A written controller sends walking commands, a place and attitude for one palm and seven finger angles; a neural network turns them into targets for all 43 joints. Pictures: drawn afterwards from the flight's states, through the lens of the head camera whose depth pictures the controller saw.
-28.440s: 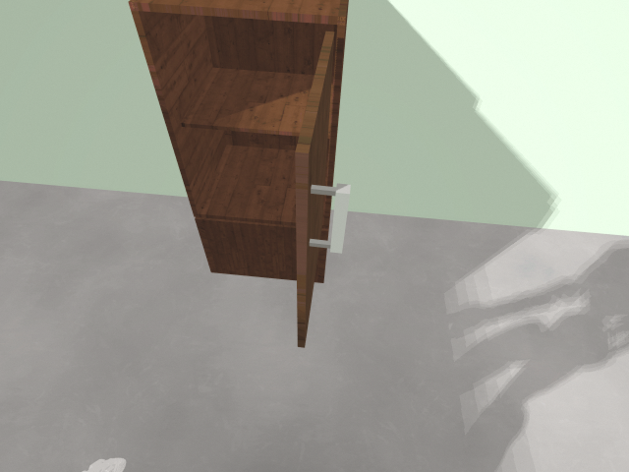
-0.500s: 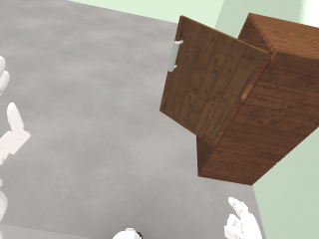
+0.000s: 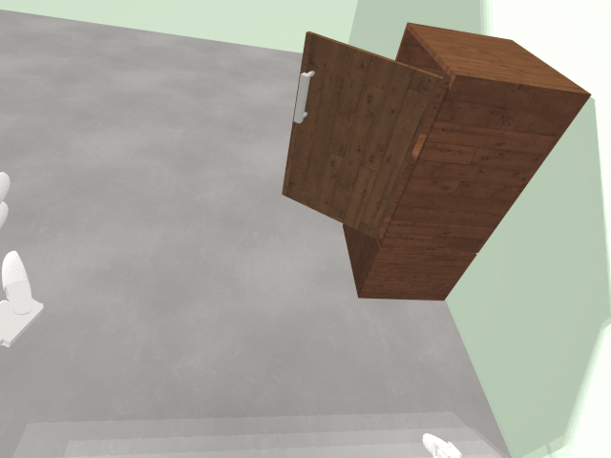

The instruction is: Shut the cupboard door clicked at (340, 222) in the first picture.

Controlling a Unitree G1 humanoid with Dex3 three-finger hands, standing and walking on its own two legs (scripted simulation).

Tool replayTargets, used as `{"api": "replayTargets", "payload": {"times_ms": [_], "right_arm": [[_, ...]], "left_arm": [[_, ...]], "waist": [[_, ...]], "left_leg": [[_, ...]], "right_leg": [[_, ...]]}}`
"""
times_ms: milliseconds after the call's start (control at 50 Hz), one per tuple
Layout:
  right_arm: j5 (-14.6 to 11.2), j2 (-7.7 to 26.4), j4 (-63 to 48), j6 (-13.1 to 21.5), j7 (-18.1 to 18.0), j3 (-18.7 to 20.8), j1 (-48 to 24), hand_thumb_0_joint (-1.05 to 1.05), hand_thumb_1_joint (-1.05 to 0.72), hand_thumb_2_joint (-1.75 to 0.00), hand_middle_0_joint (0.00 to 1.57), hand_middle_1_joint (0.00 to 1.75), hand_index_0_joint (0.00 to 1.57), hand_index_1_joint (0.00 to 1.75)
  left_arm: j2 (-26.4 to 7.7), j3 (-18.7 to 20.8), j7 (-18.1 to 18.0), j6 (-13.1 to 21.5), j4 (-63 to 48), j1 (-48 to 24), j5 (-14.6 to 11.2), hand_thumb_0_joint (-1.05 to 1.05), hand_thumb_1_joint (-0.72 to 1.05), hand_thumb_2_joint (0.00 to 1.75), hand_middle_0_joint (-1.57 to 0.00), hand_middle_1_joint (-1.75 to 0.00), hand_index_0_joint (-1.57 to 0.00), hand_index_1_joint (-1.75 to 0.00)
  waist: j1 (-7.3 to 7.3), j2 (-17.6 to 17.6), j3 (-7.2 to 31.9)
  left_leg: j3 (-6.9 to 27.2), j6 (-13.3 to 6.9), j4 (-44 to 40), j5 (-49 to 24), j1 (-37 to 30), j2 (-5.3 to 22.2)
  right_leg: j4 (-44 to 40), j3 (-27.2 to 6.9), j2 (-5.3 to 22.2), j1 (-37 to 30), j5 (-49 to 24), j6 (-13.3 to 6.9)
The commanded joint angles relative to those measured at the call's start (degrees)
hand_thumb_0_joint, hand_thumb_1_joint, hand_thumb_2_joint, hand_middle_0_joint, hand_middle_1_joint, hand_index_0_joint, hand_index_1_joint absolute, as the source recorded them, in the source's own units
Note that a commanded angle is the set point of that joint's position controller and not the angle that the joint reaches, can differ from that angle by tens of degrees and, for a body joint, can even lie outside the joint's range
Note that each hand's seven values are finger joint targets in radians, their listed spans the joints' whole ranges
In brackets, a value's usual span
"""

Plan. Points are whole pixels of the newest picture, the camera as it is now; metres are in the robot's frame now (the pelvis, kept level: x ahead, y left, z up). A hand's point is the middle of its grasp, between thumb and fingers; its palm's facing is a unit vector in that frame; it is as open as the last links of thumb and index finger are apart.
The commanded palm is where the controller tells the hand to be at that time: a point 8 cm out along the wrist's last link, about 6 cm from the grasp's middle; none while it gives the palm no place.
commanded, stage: stop stepping back and stand still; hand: left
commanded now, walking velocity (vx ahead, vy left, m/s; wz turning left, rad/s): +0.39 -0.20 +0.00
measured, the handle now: (304, 96) +1.12 +0.00 -0.01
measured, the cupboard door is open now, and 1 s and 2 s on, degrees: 57 57 57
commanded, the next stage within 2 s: let the arm hang, fingers relaxed in 1.10 s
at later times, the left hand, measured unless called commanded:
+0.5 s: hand out of the picture +0.18 +0.30 +0.17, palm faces +0.48 -0.81 -0.33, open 7.4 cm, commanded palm +0.11 +0.34 +0.17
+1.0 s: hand (42, 272) +0.25 +0.28 +0.16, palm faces +0.39 -0.80 -0.46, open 7.4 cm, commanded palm +0.18 +0.33 +0.17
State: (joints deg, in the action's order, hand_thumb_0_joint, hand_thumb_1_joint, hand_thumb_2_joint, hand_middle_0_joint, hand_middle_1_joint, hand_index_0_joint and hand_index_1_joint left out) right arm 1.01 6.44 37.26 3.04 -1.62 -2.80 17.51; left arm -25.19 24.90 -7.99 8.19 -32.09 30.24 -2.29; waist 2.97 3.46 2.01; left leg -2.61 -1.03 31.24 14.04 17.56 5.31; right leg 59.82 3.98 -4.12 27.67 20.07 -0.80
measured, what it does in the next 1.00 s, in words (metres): steps on the spot: right foot, then left foot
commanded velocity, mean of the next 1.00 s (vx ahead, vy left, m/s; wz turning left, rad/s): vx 0.06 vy -0.05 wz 0.00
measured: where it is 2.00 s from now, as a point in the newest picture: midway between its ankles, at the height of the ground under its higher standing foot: outside the picture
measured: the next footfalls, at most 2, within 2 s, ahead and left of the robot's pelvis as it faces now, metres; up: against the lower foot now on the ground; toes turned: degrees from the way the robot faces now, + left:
right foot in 0.22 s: -0.06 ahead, -0.08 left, -0.01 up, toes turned -6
left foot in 0.44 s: +0.06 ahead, +0.16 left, -0.01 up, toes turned +2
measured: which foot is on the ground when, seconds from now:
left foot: down 0.00-0.20, up 0.22-0.42, down 0.44-1.00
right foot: up 0.00-0.20, down 0.22-0.44, up 0.46-0.64, down 0.66-1.00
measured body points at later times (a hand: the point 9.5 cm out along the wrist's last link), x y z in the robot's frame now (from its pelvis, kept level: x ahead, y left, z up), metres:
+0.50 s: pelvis -0.03 +0.04 -0.03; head -0.05 +0.07 +0.42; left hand +0.15 +0.34 +0.19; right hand +0.11 -0.22 -0.10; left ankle +0.03 +0.17 -0.74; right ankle -0.09 -0.07 -0.72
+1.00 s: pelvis +0.03 +0.03 -0.01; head +0.05 +0.04 +0.44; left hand +0.22 +0.33 +0.18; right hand +0.19 -0.21 -0.09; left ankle +0.02 +0.16 -0.74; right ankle -0.01 -0.06 -0.74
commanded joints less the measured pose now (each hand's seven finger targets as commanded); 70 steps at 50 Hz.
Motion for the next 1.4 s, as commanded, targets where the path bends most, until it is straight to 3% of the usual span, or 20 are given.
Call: {"api": "replayTargets", "payload": {"times_ms": [0, 120, 140, 180, 220, 280, 380, 400, 420, 460, 540, 600, 680, 860, 1140, 1160, 1180, 1220, 1320, 1380], "right_arm": [[0.5, 11.1, -9.8, 2.2, -1.5, 4.5, -10.5, 0.0, -0.9, -0.9, 0.2, 0.3, 0.2, 0.3], [0.1, 10.6, -8.4, 1.7, -3.1, 4.5, -8.8, 0.0, -0.9, -0.9, 0.2, 0.3, 0.2, 0.3], [-0.3, 10.3, -8.3, 1.5, -2.8, 4.6, -8.0, 0.0, -0.9, -0.9, 0.2, 0.3, 0.2, 0.3], [-0.8, 10.2, -9.0, 0.8, -2.1, 4.7, -9.1, 0.0, -0.9, -0.9, 0.2, 0.3, 0.2, 0.3], [-0.8, 10.9, -8.9, 2.1, -1.7, 5.1, -8.7, 0.0, -0.9, -0.9, 0.2, 0.3, 0.2, 0.3], [-1.2, 11.7, -8.2, 1.1, -2.7, 5.5, -11.6, 0.0, -0.9, -0.9, 0.2, 0.3, 0.2, 0.3], [-0.8, 11.3, -8.1, 2.8, -4.9, 4.9, -10.5, 0.0, -0.9, -0.9, 0.2, 0.3, 0.2, 0.3], [-0.9, 12.5, -8.7, 3.4, -5.1, 5.3, -9.3, 0.0, -0.9, -0.9, 0.2, 0.3, 0.2, 0.3], [-1.0, 14.0, -9.5, 3.6, -5.0, 5.6, -9.0, 0.0, -0.9, -0.9, 0.2, 0.3, 0.2, 0.3], [0.1, 11.7, -9.2, 4.3, -4.0, 5.0, -9.4, 0.0, -0.9, -0.9, 0.2, 0.3, 0.2, 0.3], [-0.4, 11.6, -8.9, 4.4, -1.8, 5.0, -9.5, 0.0, -0.9, -0.9, 0.2, 0.3, 0.2, 0.3], [-0.9, 11.6, -9.8, 3.9, -1.4, 5.0, -8.1, 0.0, -0.9, -0.9, 0.2, 0.3, 0.2, 0.3], [-1.7, 10.5, -8.4, 3.8, -1.7, 5.1, -6.9, 0.0, -0.9, -0.9, 0.2, 0.3, 0.2, 0.3], [-1.7, 11.0, -8.8, 3.7, -3.4, 4.4, -9.8, 0.0, -0.9, -0.9, 0.2, 0.3, 0.2, 0.3], [-2.4, 11.8, -11.5, 1.2, -3.2, 5.0, -9.0, 0.0, -0.9, -0.9, 0.2, 0.3, 0.2, 0.3], [-2.4, 11.6, -11.5, 1.3, -3.3, 4.8, -9.0, 0.0, -0.9, -0.9, 0.2, 0.3, 0.2, 0.3], [-2.8, 21.7, -3.9, 4.9, 2.1, 6.2, -15.6, 0.0, -0.9, -0.9, 0.2, 0.3, 0.2, 0.3], [-1.2, 20.0, -1.3, 1.6, 2.3, 6.6, -9.8, 0.0, -0.9, -0.9, 0.2, 0.3, 0.2, 0.3], [0.2, 18.4, 2.4, -1.4, 2.0, 4.8, -8.1, 0.0, -0.9, -0.9, 0.2, 0.3, 0.2, 0.3], [0.6, 15.6, 6.8, -2.8, 1.8, 3.4, -7.0, 0.0, -0.9, -0.9, 0.2, 0.3, 0.2, 0.3]], "left_arm": [[-11.7, 6.4, -1.7, 4.5, -17.1, -0.6, 0.8, 0.0, 0.9, 0.9, -0.2, -0.3, -0.2, -0.3], [-11.2, 5.4, -1.6, 0.0, -5.6, -0.7, -0.9, 0.0, 0.9, 0.9, -0.2, -0.3, -0.2, -0.3], [-11.4, 5.5, -1.4, -0.6, -4.2, 0.8, -0.7, 0.0, 0.9, 0.9, -0.2, -0.3, -0.2, -0.3], [-14.8, 7.9, -1.9, 0.5, -7.4, -4.6, -0.5, 0.0, 0.9, 0.9, -0.2, -0.3, -0.2, -0.3], [-13.7, 8.1, -3.0, 3.7, -7.3, -9.0, -0.1, 0.0, 0.9, 0.9, -0.2, -0.3, -0.2, -0.3], [-8.9, 2.8, -2.5, 3.0, -6.1, -11.2, 0.8, 0.0, 0.9, 0.9, -0.2, -0.3, -0.2, -0.3], [-11.5, 4.1, -3.9, 5.3, -12.6, -16.5, 1.0, 0.0, 0.9, 0.9, -0.2, -0.3, -0.2, -0.3], [-11.7, 5.1, -3.9, 5.9, -14.0, -15.3, 0.4, 0.0, 0.9, 0.9, -0.2, -0.3, -0.2, -0.3], [-12.0, 7.0, -4.1, 6.6, -15.8, -13.3, 0.0, 0.0, 0.9, 0.9, -0.2, -0.3, -0.2, -0.3], [-14.4, 10.7, -2.8, 7.4, -12.2, -7.6, -0.4, 0.0, 0.9, 0.9, -0.2, -0.3, -0.2, -0.3], [-10.7, 10.4, -1.9, 6.8, -12.7, 0.8, -1.0, 0.0, 0.9, 0.9, -0.2, -0.3, -0.2, -0.3], [-9.7, 9.6, -2.1, 5.4, -8.9, 4.0, -0.6, 0.0, 0.9, 0.9, -0.2, -0.3, -0.2, -0.3], [-8.7, 7.0, -3.1, 3.9, -4.8, 1.2, -0.6, 0.0, 0.9, 0.9, -0.2, -0.3, -0.2, -0.3], [-9.7, 5.9, -3.1, 6.2, -9.9, -3.2, 0.9, 0.0, 0.9, 0.9, -0.2, -0.3, -0.2, -0.3], [-9.9, 7.8, -2.9, 5.6, -6.3, 3.9, -0.9, 0.0, 0.9, 0.9, -0.2, -0.3, -0.2, -0.3], [-8.8, 6.4, -2.8, 5.4, -6.0, 3.2, -0.8, 0.0, 0.9, 0.9, -0.2, -0.3, -0.2, -0.3], [0.5, -20.0, 5.7, -3.3, 33.6, -4.0, 2.9, 0.0, 0.9, 0.9, -0.2, -0.3, -0.2, -0.3], [2.1, -19.3, 7.9, -7.8, 39.1, -6.8, 3.4, 0.0, 0.9, 0.9, -0.2, -0.3, -0.2, -0.3], [1.4, -21.3, 8.0, -7.6, 57.6, -14.5, 3.6, 0.0, 0.9, 0.9, -0.2, -0.3, -0.2, -0.3], [3.5, -22.9, 7.2, -8.7, 68.3, -15.8, 3.1, 0.0, 0.9, 0.9, -0.2, -0.3, -0.2, -0.3]], "waist": [[-3.17, -21.7, 1.8], [-2.68, -15.1, 3.3], [-2.41, -10.0, 4.7], [-2.74, 7.0, 0.1], [-1.79, 9.8, -0.9], [-1.24, -0.3, -9.4], [-0.82, -9.5, -5.3], [-0.55, -17.1, -4.0], [-0.82, -29.4, -2.0], [-1.2, -22.0, -1.3], [-2.5, -18.7, 2.1], [-2.24, -12.4, 2.3], [-1.48, 6.8, 1.9], [-2.11, -12.5, 6.2], [-1.78, -7.7, 7.0], [-1.76, -7.6, 6.5], [-0.92, -8.0, -0.3], [-2.2, -7.3, 2.5], [-2.22, 7.7, 1.8], [-2.27, 0.1, 0.8]], "left_leg": [[7.7, 1.2, -27.4, 26.3, 5.0, 9.1], [1.9, 4.1, -15.4, 18.5, 5.1, 4.7], [-1.1, 3.7, -5.7, 16.0, 8.3, 1.7], [-1.2, 2.0, 26.2, 11.8, 24.8, -2.7], [4.4, 2.5, 35.3, 12.2, 29.0, 1.2], [3.1, 1.7, 28.8, 6.9, 17.8, 3.2], [-6.6, 1.5, 3.2, 5.0, -7.2, -2.6], [1.5, -0.6, -4.2, 11.2, -10.5, 1.3], [22.6, -5.2, -13.5, 12.4, -14.2, 12.0], [34.8, -9.6, -21.1, 19.3, -3.6, 18.4], [9.1, -3.9, -16.5, 13.1, 4.7, 10.9], [1.9, -0.8, -9.0, 15.7, 11.5, 6.6], [0.6, 2.2, 13.1, 6.9, 7.1, -2.5], [5.5, -0.9, -3.1, -33.8, -7.3, 3.2], [2.6, 0.6, -2.8, -21.7, -2.4, 1.1], [2.6, 0.5, -3.4, -20.2, -2.5, 1.1], [2.5, 0.5, 3.1, -23.7, -0.4, 1.5], [5.0, -0.6, -1.2, -12.5, 0.0, 2.9], [6.5, -1.1, -1.7, -11.5, -1.6, 0.0], [7.0, -0.8, -6.4, -12.2, -3.4, 0.2]], "right_leg": [[-11.3, 4.9, -1.3, -11.5, 1.1, -0.6], [-36.5, 7.4, -3.2, -27.4, 8.5, -3.4], [-39.3, 2.9, 1.0, -30.0, 6.8, -5.5], [-49.7, -26.9, 23.1, -24.8, 15.1, -15.1], [-48.2, -25.8, 26.1, -22.5, 13.1, -16.8], [-48.5, -20.7, 22.3, -3.1, 23.4, -14.2], [-32.6, -3.9, 13.1, 0.7, 18.2, -8.3], [-21.5, -1.5, 8.8, 3.0, 14.3, -5.8], [-7.4, 1.9, 2.4, 8.0, 13.3, -1.7], [2.8, -5.4, 3.8, 4.0, 12.1, -0.5], [-18.0, 0.4, 4.0, -13.3, 3.6, 0.5], [-30.8, 0.6, 3.8, -24.2, -1.6, 0.2], [-42.8, -23.2, 18.9, -14.5, -9.0, -7.8], [-29.0, -3.9, 7.6, -19.9, -30.8, 0.7], [-32.6, -6.5, 9.7, -23.4, -34.4, 0.0], [-32.9, -6.6, 9.4, -22.9, -32.8, 0.1], [-27.6, -2.8, 13.8, -13.6, -35.8, -0.9], [-30.0, -4.5, 11.2, -11.1, -16.4, -0.9], [-33.0, -7.3, 12.6, -12.9, -15.1, -2.4], [-33.6, -6.5, 11.0, -14.3, -9.9, -1.1]]}}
